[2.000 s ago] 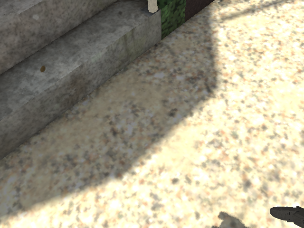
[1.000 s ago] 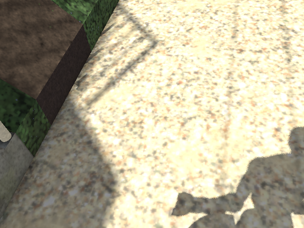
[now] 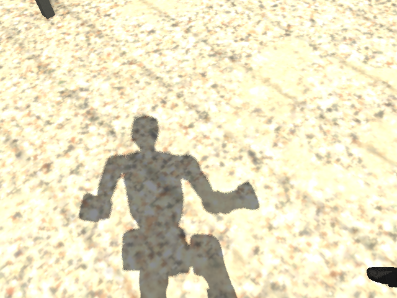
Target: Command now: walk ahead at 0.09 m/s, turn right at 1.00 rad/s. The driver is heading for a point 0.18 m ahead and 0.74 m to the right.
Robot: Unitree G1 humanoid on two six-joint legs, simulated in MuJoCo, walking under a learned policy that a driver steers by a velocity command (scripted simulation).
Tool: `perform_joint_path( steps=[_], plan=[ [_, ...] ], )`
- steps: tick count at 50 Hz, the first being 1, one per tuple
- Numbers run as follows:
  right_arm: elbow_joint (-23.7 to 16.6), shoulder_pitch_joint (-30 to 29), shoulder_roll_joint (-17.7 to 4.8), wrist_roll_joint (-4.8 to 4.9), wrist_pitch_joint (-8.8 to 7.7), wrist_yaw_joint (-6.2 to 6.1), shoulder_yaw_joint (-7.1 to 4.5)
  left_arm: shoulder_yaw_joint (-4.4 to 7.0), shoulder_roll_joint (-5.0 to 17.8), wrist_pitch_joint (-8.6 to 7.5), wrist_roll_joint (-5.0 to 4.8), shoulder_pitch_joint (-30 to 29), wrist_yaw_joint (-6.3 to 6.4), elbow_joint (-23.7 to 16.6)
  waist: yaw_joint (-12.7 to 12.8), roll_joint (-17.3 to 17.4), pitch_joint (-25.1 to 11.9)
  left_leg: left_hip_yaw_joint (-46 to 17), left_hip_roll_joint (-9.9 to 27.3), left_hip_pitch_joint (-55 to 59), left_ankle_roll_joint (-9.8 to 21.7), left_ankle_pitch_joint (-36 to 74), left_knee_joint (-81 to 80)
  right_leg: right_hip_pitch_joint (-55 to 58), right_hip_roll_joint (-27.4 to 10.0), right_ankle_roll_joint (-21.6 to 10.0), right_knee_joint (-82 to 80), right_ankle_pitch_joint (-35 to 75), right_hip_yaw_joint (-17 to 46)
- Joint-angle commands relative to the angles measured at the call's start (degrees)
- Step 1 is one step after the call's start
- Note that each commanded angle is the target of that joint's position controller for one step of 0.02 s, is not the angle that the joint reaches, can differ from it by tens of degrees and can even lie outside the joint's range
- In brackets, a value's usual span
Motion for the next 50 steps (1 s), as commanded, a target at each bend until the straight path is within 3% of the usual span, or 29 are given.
perform_joint_path(
  steps=[1, 5, 7, 8, 9, 10, 11, 12, 13, 14, 16, 18, 20, 23, 25, 27, 28, 29, 30, 31, 32, 33, 34, 35, 37, 41, 47, 50],
  plan=[
    [-3.3, 0.1, -3.0, 0.25, -0.53, 0.14, -0.66, 3.42, 10.8, -0.53, 0.12, -3.2, 0.80, -5.2, -1.2, -7.8, -13.1, -0.3, -2.6, 2.5, -0.6, 2.1, -8.8, 9.1, -9.9, -10.4, -6.7, 3.0, 17.4],
    [-3.2, 2.8, -4.4, 0.44, -1.02, 0.57, -1.28, 3.33, 9.9, -0.01, -0.09, -4.0, 0.38, -5.6, -1.5, -11.0, -13.8, -1.5, -3.5, 9.1, 0.3, 3.3, -17.4, 7.6, -8.8, -8.5, -3.1, 7.4, 22.3],
    [-1.9, 7.1, -4.9, 0.30, -1.15, 0.64, -1.97, 2.81, 8.4, 0.35, -0.67, -6.1, 0.36, -6.2, -3.9, -11.0, -13.5, -0.3, -2.0, 17.3, 1.7, 11.3, -28.4, 3.9, -6.0, -5.5, 1.1, 4.2, 22.2],
    [-1.6, 9.2, -7.7, -0.45, -0.85, 0.25, -2.83, 1.86, 5.1, 0.54, -0.51, -3.9, 0.37, -6.2, -3.3, -4.5, -15.1, -7.0, 7.2, 24.9, 4.8, 12.8, -32.6, -1.7, -2.0, -2.4, 9.8, -9.9, 17.7],
    [-2.4, 6.9, -11.8, -1.68, -0.09, -0.19, -3.24, 1.15, 2.6, 0.48, -0.47, 1.0, 0.29, -6.7, 1.2, 12.8, -12.4, -22.7, 20.2, 27.9, 13.2, 17.9, -37.1, -14.2, 7.3, 1.1, 21.9, -28.0, 4.8],
    [-3.4, 5.3, -10.0, -2.56, -0.51, -0.55, -3.01, 2.63, 8.4, -0.33, 0.18, 1.8, -0.01, -6.5, 1.3, 14.6, -9.8, -29.3, 25.8, 23.5, 18.5, 15.6, -38.9, -17.8, 1.0, 3.5, 33.1, -25.8, 3.4],
    [-4.7, 2.5, -6.4, -2.02, -0.62, -1.29, -2.09, 3.74, 11.8, -0.23, -0.27, 0.8, -0.14, -5.1, 1.1, 10.0, -7.8, -22.2, 22.7, 21.4, 17.6, 12.9, -38.1, -17.5, -2.1, 4.7, 37.3, -20.9, 2.0],
    [-5.1, 0.5, -4.5, -1.31, -0.29, -1.95, -1.70, 4.02, 11.6, 0.23, -0.40, 0.8, -0.01, -4.0, 1.1, 6.8, -6.1, -15.2, 18.1, 20.0, 15.1, 10.1, -37.5, -17.0, -3.1, 5.6, 39.0, -17.0, 1.0],
    [-5.2, 0.3, -4.3, -0.65, -0.03, -2.58, -1.58, 3.79, 10.1, 0.66, -0.09, 0.9, 0.10, -3.6, 0.8, 5.8, -5.9, -11.3, 16.2, 21.0, 13.9, 11.1, -37.1, -18.2, -3.6, 6.2, 41.9, -14.3, -0.1],
    [-4.9, 1.1, -4.5, -0.42, 0.13, -3.07, -1.45, 3.26, 8.3, 0.88, -0.33, 0.7, -0.19, -3.8, 0.2, 5.4, -5.4, -7.7, 15.8, 21.7, 14.2, 15.4, -37.2, -19.0, -4.6, 6.9, 43.2, -12.8, -1.5],
    [-4.0, 4.5, -4.8, -0.96, 0.55, -3.29, -1.39, 2.45, 5.9, 1.06, -1.27, -1.8, -0.27, -4.7, -2.0, 5.5, -6.0, -1.9, 14.9, 24.6, 15.0, 21.3, -37.7, -19.8, -6.0, 7.9, 40.0, -10.7, -4.8],
    [-3.2, 7.4, -6.4, -1.03, 0.99, -3.16, -2.09, 1.66, 4.5, 0.64, -0.88, -4.8, -0.74, -6.2, -4.1, 6.1, -7.5, 0.3, 16.7, 29.6, 16.2, 25.8, -37.4, -20.7, -7.9, 8.9, 34.7, -10.9, -6.1],
    [-2.6, 7.9, -7.7, -0.73, 1.64, -2.70, -2.65, 0.95, 3.1, 0.51, -0.50, -5.4, -1.26, -6.8, -4.5, 6.3, -9.3, 2.6, 18.5, 32.2, 16.8, 30.2, -36.7, -18.5, -8.9, 9.3, 29.5, -11.4, -7.2],
    [-2.7, 5.9, -9.5, -0.19, 1.77, -1.67, -3.44, 1.19, 3.6, 0.77, -0.70, -4.4, -2.01, -6.1, -3.7, 7.6, -9.7, 9.3, 18.2, 29.0, 14.7, 31.9, -36.0, -10.0, -8.7, 7.8, 20.4, -9.2, -10.3],
    [-2.1, 6.0, -9.9, 0.90, 1.26, -0.76, -3.81, 1.72, 4.3, 1.52, -0.75, -4.0, -2.37, -5.6, -3.3, 8.3, -9.5, 11.8, 18.6, 28.2, 13.2, 32.3, -34.1, -5.4, -7.6, 6.2, 14.7, -8.3, -12.6],
    [-1.6, 5.8, -9.8, 2.13, 0.75, -0.12, -4.03, 2.48, 5.0, 2.37, -0.89, -2.4, -2.82, -5.2, -1.6, 8.3, -10.1, 13.4, 19.4, 28.7, 11.0, 33.0, -29.9, -0.3, -6.5, 3.6, 7.3, -7.1, -13.6],
    [-1.3, 5.2, -8.8, 2.80, 0.66, 0.02, -3.86, 3.25, 5.6, 2.52, -0.85, 1.1, -2.71, -4.0, 0.8, 6.8, -11.2, 15.8, 18.3, 26.5, 8.7, 33.0, -24.1, 6.1, -5.1, 1.6, 1.1, -3.1, -14.0],
    [-0.3, 7.6, -6.6, 2.57, 0.31, 0.39, -3.31, 4.93, 8.9, 2.31, -0.55, 7.2, -1.82, -2.1, 3.7, 1.1, -13.1, 18.3, 14.7, 18.6, 4.8, 28.7, -12.9, 18.3, -4.3, -1.8, -4.8, 6.3, -10.1],
    [-3.3, 7.5, -2.4, -0.74, 0.01, 0.51, -1.97, 7.03, 17.8, 1.85, -0.78, 10.7, -0.73, -2.4, 2.1, -17.6, -13.0, 20.1, 7.2, -2.7, -0.4, -11.0, 6.0, 31.8, -18.4, -8.7, -3.6, 37.7, 12.4],
    [-6.2, 4.5, -2.3, -1.77, -0.41, 0.01, -1.43, 6.24, 18.4, -0.12, 1.65, 6.6, -1.31, -4.7, 1.4, -18.5, -20.4, 6.5, 2.2, -12.2, -1.8, -19.3, 17.1, 30.6, -25.9, -19.9, -4.7, 32.8, 27.3],
    [-6.3, 0.5, -5.4, -0.56, -0.41, -0.40, -2.11, 5.38, 14.4, -1.62, 1.49, 5.7, -2.07, -4.3, 3.6, -10.6, -19.3, 1.8, 3.2, -13.5, -0.7, -15.7, 19.5, 29.2, -23.8, -18.5, -6.8, 27.6, 22.7],
    [-6.8, -0.5, -5.3, 0.20, -0.68, -0.78, -2.08, 4.70, 12.7, -2.38, 0.51, 4.4, -1.75, -3.1, 2.0, -9.3, -15.4, 0.5, 3.6, -13.9, 0.7, -10.4, 17.4, 26.1, -20.4, -15.3, -7.5, 22.3, 18.9],
    [-5.7, 0.8, -5.8, -0.34, -0.71, -1.38, -2.29, 4.10, 10.8, -2.30, -0.66, 1.7, -1.26, -3.1, 0.3, -6.2, -13.3, -0.2, 4.5, -13.1, 1.0, -6.3, 14.4, 23.3, -17.8, -12.5, -7.6, 17.8, 16.4],
    [-5.5, 1.7, -6.7, -0.71, -0.55, -1.67, -2.60, 3.52, 9.8, -1.87, -1.02, -1.5, -0.68, -3.7, -1.4, -6.8, -12.0, -0.6, 4.2, -10.5, 0.8, -3.3, 11.4, 19.2, -16.3, -11.3, -7.7, 17.8, 14.5],
    [-4.6, 3.6, -5.9, -0.80, -0.42, -1.35, -2.40, 3.24, 9.6, -1.41, -0.04, -3.6, 0.20, -4.5, -2.8, -7.6, -13.0, 0.0, 1.7, -5.5, -0.2, 0.2, 8.7, 14.9, -13.9, -10.8, -7.3, 20.5, 13.1],
    [-4.7, 2.8, -3.2, -0.34, -0.15, -1.05, -1.39, 3.58, 10.4, -0.78, -0.29, -2.9, 0.92, -3.8, -2.0, -7.7, -13.1, -0.8, -1.9, -1.5, -1.6, 2.1, -2.4, 11.9, -11.2, -9.7, -5.5, 16.6, 15.4],
    [-5.6, 2.4, -3.8, 0.20, -0.67, -0.35, -1.64, 3.50, 10.1, 0.04, -0.32, -4.2, 0.56, -4.2, -1.1, -11.6, -12.6, -2.7, -4.1, 5.4, -0.2, 2.5, -14.1, 8.9, -9.2, -7.7, -2.4, 11.8, 23.6],
    [-4.3, 7.3, -5.1, 0.24, -1.28, -0.16, -2.65, 2.91, 8.6, 0.41, -0.92, -6.5, 0.37, -4.9, -3.6, -11.5, -12.7, -1.4, -2.0, 17.1, 1.8, 12.0, -29.3, 4.9, -5.4, -4.4, 2.0, 5.8, 24.4]
  ],
)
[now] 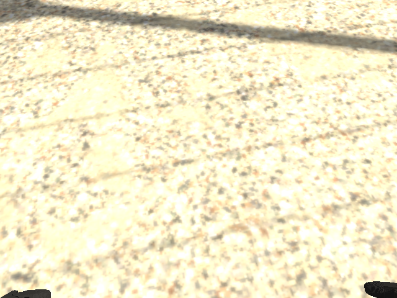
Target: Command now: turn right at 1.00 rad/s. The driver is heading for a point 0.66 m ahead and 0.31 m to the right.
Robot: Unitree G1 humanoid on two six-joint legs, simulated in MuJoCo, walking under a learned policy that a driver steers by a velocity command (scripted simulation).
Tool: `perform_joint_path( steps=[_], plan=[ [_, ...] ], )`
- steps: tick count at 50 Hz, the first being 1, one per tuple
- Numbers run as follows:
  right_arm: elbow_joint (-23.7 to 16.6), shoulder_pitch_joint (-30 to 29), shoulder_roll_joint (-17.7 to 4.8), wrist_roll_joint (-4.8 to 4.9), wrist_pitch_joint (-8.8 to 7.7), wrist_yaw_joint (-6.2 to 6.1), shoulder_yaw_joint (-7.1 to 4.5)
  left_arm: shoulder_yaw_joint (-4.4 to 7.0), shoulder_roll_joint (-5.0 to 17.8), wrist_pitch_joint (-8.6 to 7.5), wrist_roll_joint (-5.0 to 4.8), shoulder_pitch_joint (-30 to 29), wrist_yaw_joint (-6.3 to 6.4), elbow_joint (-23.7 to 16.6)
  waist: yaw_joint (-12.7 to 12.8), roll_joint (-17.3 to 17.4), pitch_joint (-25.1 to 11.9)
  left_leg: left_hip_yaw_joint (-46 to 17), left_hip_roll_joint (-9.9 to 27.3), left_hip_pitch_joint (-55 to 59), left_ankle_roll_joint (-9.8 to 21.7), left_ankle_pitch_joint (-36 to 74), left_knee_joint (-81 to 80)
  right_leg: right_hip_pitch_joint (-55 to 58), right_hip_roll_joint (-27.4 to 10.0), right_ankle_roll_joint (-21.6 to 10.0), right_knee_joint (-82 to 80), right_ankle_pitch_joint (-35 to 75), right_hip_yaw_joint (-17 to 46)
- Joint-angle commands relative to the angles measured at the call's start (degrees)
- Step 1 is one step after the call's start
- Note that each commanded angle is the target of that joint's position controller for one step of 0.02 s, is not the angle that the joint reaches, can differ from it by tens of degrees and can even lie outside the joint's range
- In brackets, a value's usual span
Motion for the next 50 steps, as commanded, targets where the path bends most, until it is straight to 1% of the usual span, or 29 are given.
perform_joint_path(
  steps=[1, 2, 3, 4, 6, 10, 13, 16, 18, 20, 21, 22, 23, 24, 26, 28, 33, 37, 40, 41, 42, 43, 44, 45, 46, 47, 48, 49, 50],
  plan=[
    [-3.0, 4.7, -9.6, -0.64, -0.83, -0.42, -3.22, 1.13, 4.4, -0.33, 0.00, 0.1, -0.05, -4.4, -1.2, -1.5, -12.4, -7.5, 12.4, 18.0, 5.2, 9.2, -13.1, -2.0, -5.8, -3.9, 6.3, -7.2, 8.4],
    [-3.4, 3.1, -12.4, -2.27, -0.26, -0.66, -3.45, 0.96, 4.0, -0.61, -0.37, 3.4, -0.06, -5.2, 2.3, 15.8, -9.3, -23.2, 23.8, 18.8, 14.5, 15.1, -17.4, -13.8, 2.2, -0.5, 18.0, -23.3, -3.4],
    [-4.6, 1.8, -9.8, -2.63, -0.63, -0.93, -3.02, 2.50, 9.7, -1.25, 0.38, 4.5, -0.22, -4.2, 2.0, 14.2, -7.3, -26.8, 28.1, 15.6, 18.8, 12.8, -18.2, -16.6, -3.8, 2.1, 29.5, -20.8, -4.8],
    [-5.5, -0.3, -6.8, -2.16, -0.60, -1.59, -2.18, 3.35, 12.0, -1.11, -0.10, 3.4, -0.38, -3.1, 1.7, 10.0, -5.4, -19.5, 25.1, 13.2, 17.6, 9.4, -17.6, -16.6, -6.3, 3.1, 33.5, -16.0, -6.8],
    [-5.4, -1.3, -5.3, -0.79, 0.13, -2.65, -1.60, 2.77, 9.3, -0.34, 0.55, 3.0, -0.06, -1.9, 1.0, 6.1, -3.7, -10.7, 19.1, 11.8, 14.8, 6.7, -16.7, -16.4, -7.5, 4.6, 38.1, -10.1, -9.2],
    [-3.6, 4.8, -7.0, -0.93, 0.91, -2.79, -1.69, 0.39, 3.6, -0.86, 0.30, -0.9, -0.19, -3.1, -2.6, 6.5, -4.8, -3.3, 17.7, 17.4, 16.7, 18.3, -16.5, -16.3, -8.4, 6.0, 30.6, -9.8, -13.6],
    [-2.0, 9.6, -9.7, 0.85, 0.57, -1.86, -2.55, -0.87, 2.4, -1.62, 0.23, -0.7, -1.26, -3.1, -4.4, 10.2, -8.3, -5.5, 19.4, 19.5, 16.3, -10.8, -21.8, -13.0, -10.0, 4.6, 20.3, -10.9, -16.2],
    [-1.6, 8.4, -10.6, 1.67, -0.57, -0.91, -2.42, -1.34, 2.6, -3.04, 0.30, 1.2, -2.31, -1.0, -2.7, 10.8, -5.2, -2.7, 19.2, 10.3, 14.5, -16.5, -24.5, -0.6, -9.3, 1.4, 7.2, -11.6, -19.7],
    [-0.7, 8.9, -10.9, 2.42, -1.01, -0.27, -2.27, -1.51, 2.0, -4.17, 0.27, 3.9, -2.64, 1.2, -0.7, 8.8, -2.6, -0.6, 19.0, 6.1, 13.9, -16.1, -22.5, 6.9, -8.5, -0.8, -3.5, -6.4, -21.9],
    [-0.7, 8.7, -7.8, 2.37, -1.42, 0.21, -1.10, -1.33, 1.7, -4.78, -0.26, 12.3, -2.60, 5.9, 3.4, 4.2, -2.1, 3.2, 16.9, -3.7, 11.9, -16.7, -14.2, 21.6, -7.1, -3.1, -12.4, -1.6, -23.8],
    [-2.0, 5.9, -3.3, 1.40, -2.21, 0.70, 0.52, -0.63, 3.5, -5.19, -0.40, 19.8, -2.32, 7.9, 7.2, -1.9, -4.0, 7.9, 13.2, -14.1, 8.4, -12.8, 0.6, 33.1, -13.4, -5.2, -14.3, -5.9, -13.7],
    [-5.5, 3.7, 0.9, 0.09, -3.81, 1.35, 1.83, 0.30, 9.5, -5.80, 0.48, 23.5, -1.91, 7.1, 7.4, -14.3, -5.7, 12.3, 7.2, -30.4, 4.6, -15.6, 23.6, 40.7, -26.9, -11.1, -17.6, -15.2, 10.3],
    [-8.4, 0.3, -3.2, 2.57, -5.40, 1.22, 1.05, 1.05, 10.8, -7.03, 0.42, 22.8, -2.38, 6.4, 8.2, -10.3, -3.3, 6.3, 7.7, -40.1, 4.8, -13.9, 31.2, 35.4, -32.5, -18.6, -23.3, -30.2, 22.4],
    [-8.5, -0.4, -5.1, 3.82, -6.02, 1.17, 0.57, 0.02, 7.7, -8.09, 0.57, 19.9, -2.62, 6.2, 6.9, -6.8, 2.3, 4.2, 10.2, -44.6, 5.0, -7.6, 34.2, 34.0, -31.3, -18.2, -24.6, -30.4, 19.7],
    [-6.5, 2.7, -5.2, 1.60, -6.16, 1.53, 0.64, -1.56, 4.1, -8.47, 1.07, 16.7, -2.83, 6.0, 4.0, -6.6, 2.9, 4.3, 12.1, -41.7, 4.4, -0.4, 33.5, 29.6, -26.6, -14.9, -24.1, -20.9, 9.5],
    [-6.1, 3.0, -5.1, 1.21, -5.70, 2.33, 0.54, -2.40, 2.0, -8.40, 1.41, 15.4, -2.55, 6.0, 2.4, -6.6, 4.6, 4.8, 12.3, -37.7, 2.9, 6.1, 29.5, 23.7, -23.3, -13.5, -26.8, -13.5, 3.0],
    [-8.4, -6.1, -1.0, 1.41, -5.69, 3.50, 2.69, -2.55, 2.9, -9.00, 0.82, 17.9, -1.06, 9.3, 3.7, -5.8, 7.5, 10.0, 9.0, -22.8, 1.8, 21.5, 11.0, 12.7, -19.6, -11.1, -33.6, 3.7, -10.4],
    [-10.0, -11.2, -1.8, 2.23, -6.35, 5.02, 2.73, -2.33, 4.6, -8.60, -0.35, 21.0, -0.99, 12.7, 3.7, -5.4, 8.4, 10.9, 6.5, -17.0, 4.8, 22.6, -1.4, 20.4, -21.8, -9.7, -33.7, 12.8, -14.4],
    [-10.4, -6.7, -5.1, 2.31, -5.47, 4.46, 1.35, -1.74, 7.6, -7.26, 1.24, 22.0, -0.90, 14.8, -0.8, -11.1, 0.5, 13.8, 1.7, -7.3, 8.0, 12.8, -0.5, 29.6, -23.7, -7.8, -20.4, 53.4, -15.8],
    [-9.0, 1.3, -7.3, 2.68, -4.72, 3.66, 0.27, -1.53, 8.4, -6.50, 2.20, 21.9, -0.73, 15.4, -5.5, -13.3, -5.3, 14.9, 0.0, 2.5, 9.7, 9.0, 1.5, 29.6, -23.8, -7.1, -10.2, 67.2, -16.6],
    [-6.0, 14.0, -9.1, 2.94, -3.84, 2.40, -0.87, -1.75, 8.1, -6.01, 2.81, 20.8, -0.49, 15.2, -12.3, -12.3, -11.6, 13.4, 1.3, 21.1, 10.9, 7.9, 2.9, 19.3, -22.3, -5.5, 5.1, 68.1, -17.1],
    [-3.1, 23.9, -12.4, 1.50, -3.24, 1.26, -1.78, -3.08, 2.4, -6.67, 3.20, 23.5, -0.50, 13.3, -13.0, -2.9, -21.0, -4.3, 14.0, 46.5, 14.0, -6.8, 5.9, -3.0, -17.9, -4.7, 26.7, 42.8, -14.9],
    [-2.0, 26.4, -13.9, 0.71, -4.25, 2.07, -1.98, -5.49, -4.8, -8.61, 0.73, 28.6, -1.20, 13.3, -8.4, 19.7, -35.9, -36.5, 26.9, 57.2, 20.8, -36.4, -9.3, -14.2, -6.7, -2.7, 46.4, -8.5, -9.1],
    [-2.1, 23.9, -8.2, -0.03, -4.18, 1.57, -0.76, -3.11, 3.7, -9.72, -2.65, 20.0, -1.76, 11.9, -11.0, 14.3, -28.0, -39.8, 25.8, 50.7, 16.7, -39.8, -18.1, -20.3, -9.5, -3.8, 49.9, -7.9, -6.1],
    [-1.5, 21.6, -6.7, -0.50, -4.35, 1.10, -0.49, -2.68, 4.8, -9.91, -3.93, 12.7, -1.84, 9.5, -10.6, 9.2, -16.1, -28.7, 24.8, 41.4, 14.4, -29.7, -17.4, -23.6, -11.9, -3.6, 51.0, -6.1, -9.2],
    [-0.1, 19.0, -7.1, -0.97, -4.89, 1.09, -0.65, -3.26, 2.8, -9.97, -2.92, 9.7, -1.63, 8.3, -7.8, 1.5, -9.9, -21.5, 23.3, 31.1, 13.6, -19.3, -18.8, -22.0, -14.4, -3.8, 47.7, -4.0, -10.2],
    [0.5, 16.0, -5.6, -1.57, -5.66, 1.19, -0.46, -2.85, 2.0, -9.32, -1.52, 9.4, -1.45, 8.4, -4.6, 1.5, -6.6, -14.8, 21.2, 23.1, 13.1, -12.9, -19.5, -18.9, -16.9, -3.9, 44.1, -1.4, -9.9],
    [0.9, 13.7, -3.7, -1.96, -6.17, 1.16, -0.02, -2.78, 0.6, -8.03, -1.61, 12.6, -1.62, 9.4, -1.7, 3.7, -5.2, -10.4, 20.2, 17.1, 13.2, -10.6, -21.0, -14.8, -18.6, -3.7, 43.4, 0.5, -9.3],
    [1.5, 11.9, -2.0, -1.20, -6.54, 1.32, 0.23, -2.77, -0.6, -6.65, -1.82, 14.2, -1.61, 10.3, -0.3, 4.7, -3.6, -6.8, 19.7, 13.9, 13.4, -9.0, -23.3, -13.2, -19.4, -3.4, 42.6, 0.3, -9.7]
  ],
)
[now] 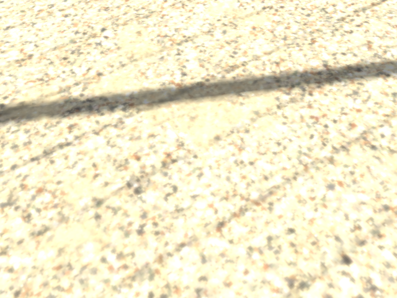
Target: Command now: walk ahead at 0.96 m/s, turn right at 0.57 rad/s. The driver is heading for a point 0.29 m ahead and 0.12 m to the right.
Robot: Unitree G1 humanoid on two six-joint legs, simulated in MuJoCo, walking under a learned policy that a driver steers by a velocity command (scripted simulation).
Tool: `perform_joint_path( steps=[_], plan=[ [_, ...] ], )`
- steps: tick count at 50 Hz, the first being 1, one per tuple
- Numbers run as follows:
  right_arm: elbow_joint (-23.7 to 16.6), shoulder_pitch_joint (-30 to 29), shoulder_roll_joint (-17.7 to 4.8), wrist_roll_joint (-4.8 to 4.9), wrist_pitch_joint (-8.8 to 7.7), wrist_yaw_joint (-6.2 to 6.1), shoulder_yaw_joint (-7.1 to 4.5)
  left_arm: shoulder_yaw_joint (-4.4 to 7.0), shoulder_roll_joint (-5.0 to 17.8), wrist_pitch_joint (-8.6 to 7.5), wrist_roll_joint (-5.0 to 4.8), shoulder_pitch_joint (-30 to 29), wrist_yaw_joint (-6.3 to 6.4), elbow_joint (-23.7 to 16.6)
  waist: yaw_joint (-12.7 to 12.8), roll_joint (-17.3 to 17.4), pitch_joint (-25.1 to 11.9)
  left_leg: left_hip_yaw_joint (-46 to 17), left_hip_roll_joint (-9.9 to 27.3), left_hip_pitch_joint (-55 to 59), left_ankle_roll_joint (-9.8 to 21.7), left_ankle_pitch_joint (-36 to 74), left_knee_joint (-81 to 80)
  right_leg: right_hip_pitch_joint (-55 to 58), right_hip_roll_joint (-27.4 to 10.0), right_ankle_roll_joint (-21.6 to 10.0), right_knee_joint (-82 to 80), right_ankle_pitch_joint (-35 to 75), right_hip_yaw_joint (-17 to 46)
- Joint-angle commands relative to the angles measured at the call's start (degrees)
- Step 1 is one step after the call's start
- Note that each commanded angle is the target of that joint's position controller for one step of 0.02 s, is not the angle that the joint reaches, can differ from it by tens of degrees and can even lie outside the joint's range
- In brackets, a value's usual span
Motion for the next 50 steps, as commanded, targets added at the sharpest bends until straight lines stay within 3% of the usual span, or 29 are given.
perform_joint_path(
  steps=[1, 2, 4, 6, 8, 10, 11, 13, 14, 15, 16, 17, 18, 19, 20, 21, 22, 24, 28, 30, 34, 36, 37, 38, 39, 40, 41, 45, 50],
  plan=[
    [-0.3, 0.7, -3.0, 0.71, -1.86, -0.09, -1.43, 1.31, 2.1, 1.88, -0.26, 3.2, 0.13, -3.3, 1.0, 7.5, -2.2, -18.4, 16.8, 8.3, 6.8, -9.3, -23.2, -10.7, -6.4, 0.1, 0.8, 1.3, 3.0],
    [0.5, -0.2, -3.0, 1.26, -2.06, 0.02, -1.52, 1.20, 1.2, 2.86, -0.05, 1.9, 0.26, -3.6, 1.7, 7.2, 0.8, -14.7, 16.9, 5.9, 5.9, -6.3, -24.7, -12.6, -6.9, 0.2, 0.0, 1.5, 2.6],
    [1.0, -1.0, -3.8, 0.66, -2.16, -0.14, -1.79, 1.24, 1.3, 3.54, 0.51, -1.8, 0.45, -5.0, 1.9, 5.7, 4.6, -7.2, 15.1, 4.3, 4.9, 0.2, -26.2, -16.8, -6.8, 0.8, -3.1, 7.5, 2.2],
    [1.0, -1.2, -4.0, -0.19, -2.30, -0.59, -1.68, 1.20, 1.4, 2.83, 1.03, -6.0, 0.13, -6.5, 1.6, 3.7, 7.4, -0.7, 12.0, 2.9, 4.9, 9.1, -27.2, -16.9, -5.0, 1.1, -11.5, 15.8, 0.5],
    [1.4, 0.2, -5.9, -0.01, -2.21, -1.23, -1.70, 0.63, 0.3, 1.52, 2.43, -10.4, -1.02, -8.0, 0.5, 0.3, 8.5, 4.6, 10.3, 2.2, 4.7, 22.4, -26.8, -11.5, -2.0, 1.0, -24.6, 23.7, -4.8],
    [3.1, 5.6, -9.1, 0.89, -1.69, -2.12, -2.04, 0.18, -0.9, 0.02, 2.69, -15.3, -2.90, -10.1, -1.7, -0.6, 7.4, 4.7, 12.6, 7.6, 4.7, 32.4, -25.7, -7.3, 1.2, 0.7, -35.0, 30.2, -8.2],
    [3.6, 6.9, -10.8, 1.37, -1.12, -2.51, -2.30, 0.54, 0.0, -0.36, 2.60, -15.6, -3.66, -10.7, -1.4, 0.8, 6.0, 4.7, 13.6, 12.6, 4.4, 39.5, -23.7, -6.4, 3.0, 0.4, -38.4, 30.6, -8.9],
    [3.6, 7.0, -13.5, 1.97, 0.70, -3.25, -2.94, 2.13, 3.8, -0.51, 2.79, -10.8, -4.34, -10.1, 1.7, 4.9, 0.5, 4.3, 14.5, 23.1, 3.3, 55.2, -14.6, -2.8, 7.7, -0.8, -41.8, 25.0, -10.4],
    [3.4, 6.0, -14.2, 1.65, 1.79, -3.35, -3.14, 3.52, 6.5, -0.18, 2.72, -3.2, -4.11, -8.1, 5.5, 6.2, -4.2, 3.7, 14.5, 25.9, 2.5, 58.6, -5.4, 3.4, 9.2, -1.9, -42.1, 23.0, -9.9],
    [2.8, 3.4, -13.9, 1.84, 2.54, -3.33, -3.06, 4.74, 8.7, 0.23, 2.95, 5.2, -3.35, -5.9, 10.4, 5.9, -8.1, 4.2, 13.0, 23.2, 0.9, 56.7, 6.6, 13.5, 9.2, -3.4, -45.9, 26.5, -8.3],
    [2.1, 5.0, -10.6, 1.25, 2.53, -3.43, -2.05, 5.46, 11.9, 0.97, 3.08, 7.9, -2.01, -5.3, 10.5, 0.2, -12.4, 4.1, 8.9, 16.0, -1.5, 35.3, 22.6, 24.7, 4.4, -3.8, -45.8, 43.1, -1.8],
    [1.7, 17.4, -1.5, -0.10, 2.15, -2.24, 0.56, 5.28, 16.4, 0.53, 5.23, 3.0, -1.41, -6.9, -0.3, -16.4, -19.6, -1.2, -1.1, -7.3, -5.3, -25.9, 49.0, 45.0, -12.0, -15.4, -37.3, 70.5, 21.1],
    [3.7, 17.8, -5.8, 1.89, 1.06, -1.40, 0.81, 4.37, 12.2, -0.10, 5.35, 4.1, -2.10, -8.5, 3.7, -6.3, -34.4, -15.6, -2.3, -8.0, -4.7, -27.0, 56.0, 47.1, -16.9, -21.1, -42.7, 65.9, 32.9],
    [2.3, 10.2, -8.5, 3.39, 1.07, -1.41, -0.15, 4.06, 10.5, -0.02, 4.53, 0.8, -2.55, -8.8, 4.7, -0.8, -28.6, -16.2, 0.5, -9.0, -3.9, -23.5, 54.2, 39.8, -14.3, -18.9, -46.7, 57.8, 26.5],
    [0.7, 5.6, -7.8, 2.91, 1.20, -2.14, -0.03, 3.56, 8.9, -0.12, 2.78, -3.2, -2.72, -8.2, 2.5, 3.8, -19.2, -14.3, 3.1, -11.3, -3.8, -19.1, 48.4, 30.4, -11.9, -15.9, -49.4, 49.4, 21.6],
    [0.9, 2.9, -7.8, 2.26, 1.88, -2.91, -0.26, 2.73, 6.4, -0.19, 2.24, -6.2, -2.52, -8.1, 1.2, 6.0, -13.2, -13.3, 4.5, -11.0, -4.2, -16.3, 44.7, 21.8, -10.2, -14.0, -52.2, 44.4, 18.4],
    [1.1, 3.5, -8.0, 2.07, 2.90, -3.24, -0.48, 2.44, 5.7, -0.46, 3.18, -7.6, -2.31, -7.8, -0.7, 4.3, -11.2, -13.7, 5.8, -6.5, -4.5, -13.5, 42.3, 14.8, -9.0, -12.8, -54.3, 44.6, 15.7],
    [1.8, 5.9, -7.1, 1.75, 4.43, -3.63, -0.60, 2.33, 5.4, -0.74, 4.25, -9.4, -2.29, -7.0, -2.8, 1.7, -10.5, -13.5, 6.7, -1.4, -5.6, -11.9, 37.1, 8.1, -7.3, -12.5, -57.2, 43.2, 11.5],
    [2.0, 3.4, -4.6, 0.81, 5.51, -4.33, 0.16, 2.15, 5.4, -0.53, 4.44, -10.9, -1.41, -4.3, -2.7, -0.4, -11.9, -12.2, 7.6, 0.7, -7.2, -7.4, 22.4, 6.1, -4.8, -11.7, -57.6, 44.0, 4.1],
    [2.2, 1.0, -5.0, 1.04, 5.83, -4.44, 0.11, 2.17, 5.9, 0.41, 4.55, -11.0, -0.93, -3.4, -1.3, -1.2, -12.0, -11.5, 7.4, 2.2, -7.3, -2.6, 16.4, 5.9, -4.0, -10.5, -58.7, 33.4, 3.2],
    [2.2, -2.9, -5.9, 1.24, 5.98, -4.38, -0.27, 1.60, 5.2, 1.87, 4.56, -11.4, -0.70, -1.5, 0.3, -2.9, -8.3, -10.9, 6.4, 3.8, -6.4, -1.3, 6.9, 4.8, -3.9, -9.1, -59.4, 10.5, 5.7],
    [3.0, -1.7, -5.0, 0.22, 5.44, -4.07, -0.11, 0.87, 3.6, 2.34, 3.87, -12.0, -0.69, -0.7, -1.4, -2.2, -7.3, -9.3, 5.2, 8.9, -4.8, 3.8, -3.0, 3.3, -1.9, -6.0, -56.7, 2.4, 5.4],
    [2.9, -1.7, -6.0, -0.54, 5.12, -3.96, -0.17, 0.36, 2.1, 2.28, 4.08, -9.9, -0.65, 0.2, -1.1, -0.6, -6.9, -11.8, 7.3, 11.3, -3.8, 9.6, -6.1, 2.4, 0.1, -3.2, -54.6, 0.6, 4.8],
    [2.1, -2.7, -9.5, -0.63, 5.00, -4.03, -0.69, 0.40, 1.8, 2.16, 4.71, -6.5, -0.61, 1.0, 1.6, 5.0, -6.4, -15.6, 11.6, 11.7, -2.0, 16.3, -6.6, 1.4, 4.1, -0.7, -50.9, -3.2, 2.2],
    [3.1, -4.3, -9.8, -0.29, 5.00, -3.80, -0.94, 0.49, 1.1, 2.38, 4.16, -4.4, -0.35, 1.6, 3.9, 11.6, -6.4, -16.0, 11.5, 5.8, 0.2, 5.9, -7.4, 5.5, 6.7, 1.0, -50.9, -2.5, -1.7],
    [3.0, -5.2, -6.6, -0.02, 4.72, -3.26, -0.36, 0.57, 2.5, 2.77, 4.42, -7.9, -0.07, 1.5, 2.1, 9.7, -5.1, -15.5, 9.6, 1.3, -0.4, -1.7, -9.1, 9.9, 6.2, 1.8, -50.2, 1.4, -1.6],
    [3.3, -5.2, -5.3, -0.18, 4.40, -3.00, 0.13, 0.96, 3.4, 3.22, 4.11, -10.1, 0.19, 1.2, 1.4, 7.9, -4.6, -14.1, 8.3, 0.2, -1.7, -2.6, -9.2, 11.0, 5.7, 1.5, -49.7, 3.8, -1.3],
    [5.3, -2.9, -5.5, 0.33, 3.16, -2.92, 0.36, 1.22, 3.7, 4.11, 3.77, -10.5, 0.62, 2.9, 0.2, 5.7, -6.1, -11.6, 6.4, 4.8, -3.1, 7.4, -6.4, 12.0, 4.2, 0.5, -49.3, 12.2, 0.3],
    [7.2, -2.4, -5.4, 0.65, 3.49, -3.23, 0.56, 1.48, 3.5, 4.30, 3.23, -11.2, 0.84, 5.7, -0.5, 3.7, -6.7, -11.0, 5.8, 7.4, -2.2, 12.5, -5.4, 13.3, 4.1, 1.1, -48.9, 17.2, 0.2]
  ],
)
